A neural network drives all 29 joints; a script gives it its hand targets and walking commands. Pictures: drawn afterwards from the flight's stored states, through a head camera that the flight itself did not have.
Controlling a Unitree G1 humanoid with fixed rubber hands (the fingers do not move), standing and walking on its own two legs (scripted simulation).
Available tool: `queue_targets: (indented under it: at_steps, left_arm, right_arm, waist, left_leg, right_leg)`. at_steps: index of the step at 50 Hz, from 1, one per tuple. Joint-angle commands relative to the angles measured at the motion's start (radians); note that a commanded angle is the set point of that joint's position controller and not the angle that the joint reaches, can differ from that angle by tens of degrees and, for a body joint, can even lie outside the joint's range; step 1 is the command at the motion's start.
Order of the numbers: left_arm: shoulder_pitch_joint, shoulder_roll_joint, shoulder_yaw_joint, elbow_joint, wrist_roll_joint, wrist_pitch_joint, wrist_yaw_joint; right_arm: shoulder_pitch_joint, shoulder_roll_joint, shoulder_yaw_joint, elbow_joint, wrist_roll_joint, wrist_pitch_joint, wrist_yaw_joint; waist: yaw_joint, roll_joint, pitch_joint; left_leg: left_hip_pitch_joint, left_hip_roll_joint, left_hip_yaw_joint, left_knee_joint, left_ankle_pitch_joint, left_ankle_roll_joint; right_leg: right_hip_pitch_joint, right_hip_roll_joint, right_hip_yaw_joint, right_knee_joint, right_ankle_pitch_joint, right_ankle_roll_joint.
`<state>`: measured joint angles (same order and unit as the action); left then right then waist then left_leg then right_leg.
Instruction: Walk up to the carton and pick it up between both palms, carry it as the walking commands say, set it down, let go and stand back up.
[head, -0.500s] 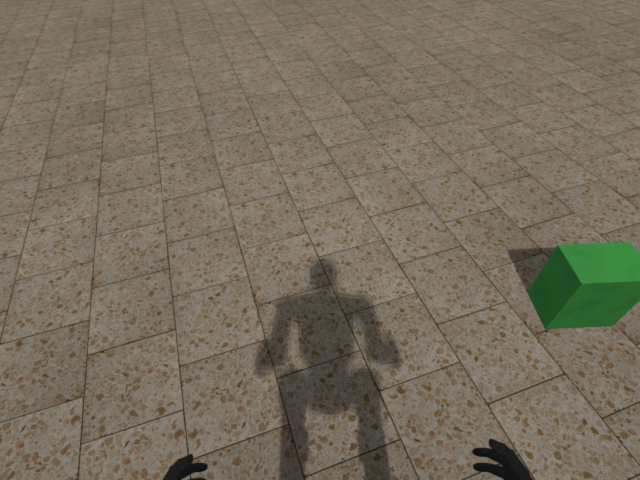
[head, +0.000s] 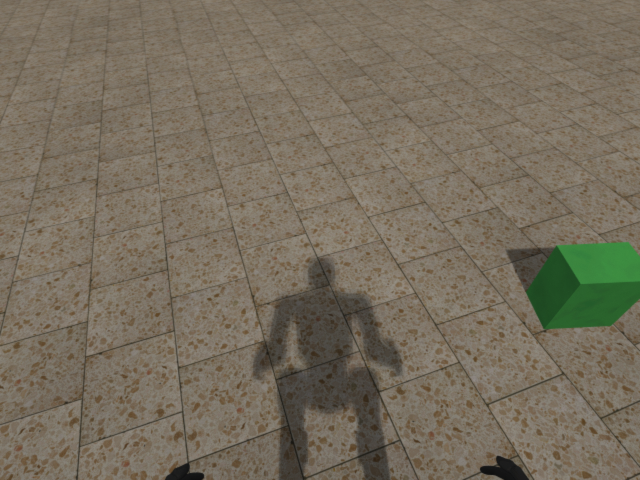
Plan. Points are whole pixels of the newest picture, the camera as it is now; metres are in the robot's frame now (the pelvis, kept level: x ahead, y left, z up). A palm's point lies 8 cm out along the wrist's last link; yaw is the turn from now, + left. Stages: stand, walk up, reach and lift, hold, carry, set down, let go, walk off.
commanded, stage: stand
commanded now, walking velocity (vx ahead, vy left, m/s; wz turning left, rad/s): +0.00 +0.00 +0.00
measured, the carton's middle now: (584, 287) +0.83 -0.88 -0.63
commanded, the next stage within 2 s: walk up in 1.16 s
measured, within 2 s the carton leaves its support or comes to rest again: neither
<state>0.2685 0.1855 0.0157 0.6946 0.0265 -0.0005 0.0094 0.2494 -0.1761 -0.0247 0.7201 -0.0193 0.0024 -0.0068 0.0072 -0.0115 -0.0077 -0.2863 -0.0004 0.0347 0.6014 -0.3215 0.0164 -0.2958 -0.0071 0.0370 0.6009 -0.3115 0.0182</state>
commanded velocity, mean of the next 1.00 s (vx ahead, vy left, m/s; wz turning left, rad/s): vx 0.00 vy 0.00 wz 0.00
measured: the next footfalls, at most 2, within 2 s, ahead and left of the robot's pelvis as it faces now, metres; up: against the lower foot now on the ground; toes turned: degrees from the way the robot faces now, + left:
right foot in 1.72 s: -0.01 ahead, -0.15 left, +0.00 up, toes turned -17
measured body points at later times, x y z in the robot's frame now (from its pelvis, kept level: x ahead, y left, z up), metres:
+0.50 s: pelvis +0.00 +0.00 +0.00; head +0.00 +0.01 +0.45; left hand +0.10 +0.24 -0.12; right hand +0.09 -0.24 -0.12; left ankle +0.00 +0.11 -0.73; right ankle +0.00 -0.13 -0.73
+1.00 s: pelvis +0.00 +0.00 +0.01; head +0.00 +0.00 +0.46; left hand +0.03 +0.24 -0.14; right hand +0.04 -0.24 -0.13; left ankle +0.00 +0.11 -0.73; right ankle +0.00 -0.13 -0.73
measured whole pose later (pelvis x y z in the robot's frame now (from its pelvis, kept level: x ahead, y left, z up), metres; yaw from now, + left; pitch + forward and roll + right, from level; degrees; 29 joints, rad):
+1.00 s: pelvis +0.00 +0.00 +0.01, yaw +0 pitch -1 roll +0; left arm 0.31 0.18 0.02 0.93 0.01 0.00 0.03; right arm 0.29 -0.17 -0.03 0.95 -0.01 -0.01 -0.03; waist 0.00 -0.01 0.01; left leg -0.21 0.00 0.03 0.48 -0.26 0.02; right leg -0.21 -0.01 0.03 0.47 -0.25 0.02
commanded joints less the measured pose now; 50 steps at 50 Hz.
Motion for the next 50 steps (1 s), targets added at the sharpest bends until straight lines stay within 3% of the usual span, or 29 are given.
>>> queue_targets:
  at_steps: [1, 5, 7, 11, 12, 21, 23, 24, 26, 32, 38, 39, 40, 45, 46, 47, 48, 50]
  left_arm:
    - [0.016, 0.081, 0.024, -0.046, -0.001, -0.013, 0.004]
    - [-0.003, 0.089, 0.029, -0.042, 0.002, -0.011, 0.008]
    - [0.003, 0.086, 0.028, -0.039, -0.001, -0.01, 0.01]
    - [0.005, 0.077, 0.025, -0.025, -0.003, -0.016, 0.012]
    - [0.012, 0.079, 0.03, -0.018, -0.001, -0.014, 0.012]
    - [0.03, 0.09, 0.033, 0.018, -0.004, -0.014, 0.014]
    - [0.017, 0.077, 0.028, 0.02, -0.006, -0.009, 0.014]
    - [0.032, 0.087, 0.031, 0.024, -0.007, -0.01, 0.014]
    - [0.016, 0.076, 0.027, 0.037, -0.003, -0.012, 0.016]
    - [0.043, 0.087, 0.029, 0.078, -0.01, -0.016, 0.015]
    - [0.042, 0.081, 0.023, 0.128, -0.012, -0.013, 0.021]
    - [0.057, 0.087, 0.028, 0.135, -0.013, -0.012, 0.018]
    - [0.051, 0.078, 0.021, 0.143, -0.011, -0.014, 0.021]
    - [0.072, 0.083, 0.024, 0.19, -0.012, -0.01, 0.023]
    - [0.071, 0.071, 0.018, 0.192, -0.012, -0.01, 0.026]
    - [0.062, 0.08, 0.02, 0.206, -0.008, -0.011, 0.031]
    - [0.084, 0.076, 0.02, 0.216, -0.016, -0.011, 0.029]
    - [0.084, 0.06, 0.016, 0.237, -0.014, -0.011, 0.027]
  right_arm:
    - [-0.006, -0.081, -0.021, -0.056, 0.003, -0.016, -0.004]
    - [-0.006, -0.079, -0.022, -0.051, 0.001, -0.014, -0.005]
    - [0.001, -0.089, -0.025, -0.043, 0.001, -0.015, -0.008]
    - [0.018, -0.088, -0.026, -0.023, 0.002, -0.015, -0.009]
    - [0.017, -0.086, -0.024, -0.014, 0.0, -0.014, -0.011]
    - [0.014, -0.099, -0.027, 0.017, 0.004, -0.017, -0.012]
    - [0.021, -0.093, -0.027, 0.028, 0.003, -0.015, -0.011]
    - [0.022, -0.088, -0.024, 0.028, 0.011, -0.016, -0.01]
    - [0.048, -0.086, -0.027, 0.047, 0.005, -0.014, -0.011]
    - [0.036, -0.1, -0.031, 0.079, 0.004, -0.018, -0.014]
    - [0.059, -0.084, -0.026, 0.125, 0.009, -0.016, -0.016]
    - [0.045, -0.093, -0.027, 0.128, 0.008, -0.016, -0.016]
    - [0.064, -0.081, -0.025, 0.138, 0.007, -0.015, -0.016]
    - [0.061, -0.083, -0.022, 0.175, 0.009, -0.013, -0.022]
    - [0.064, -0.091, -0.027, 0.182, 0.006, -0.015, -0.024]
    - [0.083, -0.08, -0.024, 0.194, 0.011, -0.015, -0.024]
    - [0.083, -0.081, -0.021, 0.203, 0.012, -0.016, -0.023]
    - [0.088, -0.069, -0.017, 0.22, 0.014, -0.015, -0.023]
  waist:
    - [-0.001, 0.011, -0.031]
    - [-0.004, -0.004, -0.02]
    - [-0.016, 0.036, -0.017]
    - [-0.015, -0.005, -0.005]
    - [-0.009, 0.019, -0.012]
    - [0.006, 0.01, 0.008]
    - [-0.006, 0.031, 0.012]
    - [0.003, 0.017, 0.005]
    - [-0.019, 0.001, 0.024]
    - [0.002, 0.013, 0.015]
    - [-0.012, 0.014, 0.028]
    - [0.001, 0.021, 0.034]
    - [-0.01, 0.032, 0.035]
    - [0.0, 0.0, 0.033]
    - [-0.003, 0.037, 0.035]
    - [-0.015, 0.012, 0.055]
    - [-0.011, 0.034, 0.037]
    - [-0.001, -0.001, 0.053]
  left_leg:
    - [0.02, 0.061, -0.074, -0.114, 0.123, 0.023]
    - [0.022, 0.055, -0.066, -0.114, 0.131, 0.025]
    - [0.041, 0.059, -0.075, -0.124, 0.134, 0.028]
    - [0.032, 0.059, -0.072, -0.122, 0.136, 0.025]
    - [0.031, 0.059, -0.07, -0.12, 0.146, 0.027]
    - [0.011, 0.066, -0.092, -0.161, 0.133, 0.03]
    - [0.02, 0.063, -0.081, -0.158, 0.144, 0.028]
    - [0.017, 0.068, -0.093, -0.169, 0.116, 0.033]
    - [0.043, 0.065, -0.086, -0.165, 0.121, 0.027]
    - [0.038, 0.066, -0.089, -0.179, 0.143, 0.033]
    - [0.057, 0.067, -0.093, -0.202, 0.131, 0.026]
    - [0.044, 0.075, -0.102, -0.21, 0.126, 0.031]
    - [0.057, 0.069, -0.092, -0.201, 0.124, 0.028]
    - [0.053, 0.076, -0.107, -0.217, 0.104, 0.032]
    - [0.064, 0.077, -0.097, -0.224, 0.101, 0.028]
    - [0.056, 0.069, -0.096, -0.224, 0.128, 0.029]
    - [0.075, 0.077, -0.095, -0.222, 0.124, 0.029]
    - [0.062, 0.077, -0.098, -0.227, 0.143, 0.029]
  right_leg:
    - [0.01, -0.039, 0.036, -0.097, 0.145, -0.035]
    - [0.0, -0.043, 0.048, -0.103, 0.157, -0.046]
    - [-0.008, -0.037, 0.045, -0.103, 0.154, -0.044]
    - [0.0, -0.045, 0.043, -0.115, 0.16, -0.047]
    - [0.009, -0.04, 0.046, -0.111, 0.155, -0.048]
    - [0.039, -0.042, 0.047, -0.122, 0.155, -0.044]
    - [0.031, -0.044, 0.047, -0.131, 0.175, -0.045]
    - [0.047, -0.043, 0.048, -0.134, 0.156, -0.044]
    - [0.016, -0.044, 0.049, -0.149, 0.137, -0.045]
    - [0.057, -0.053, 0.054, -0.159, 0.158, -0.047]
    - [0.048, -0.052, 0.05, -0.174, 0.158, -0.045]
    - [0.061, -0.046, 0.051, -0.175, 0.154, -0.045]
    - [0.044, -0.05, 0.055, -0.179, 0.161, -0.048]
    - [0.075, -0.047, 0.047, -0.195, 0.149, -0.045]
    - [0.069, -0.052, 0.055, -0.209, 0.145, -0.049]
    - [0.063, -0.055, 0.057, -0.198, 0.159, -0.048]
    - [0.065, -0.052, 0.055, -0.202, 0.168, -0.045]
    - [0.073, -0.055, 0.048, -0.199, 0.185, -0.047]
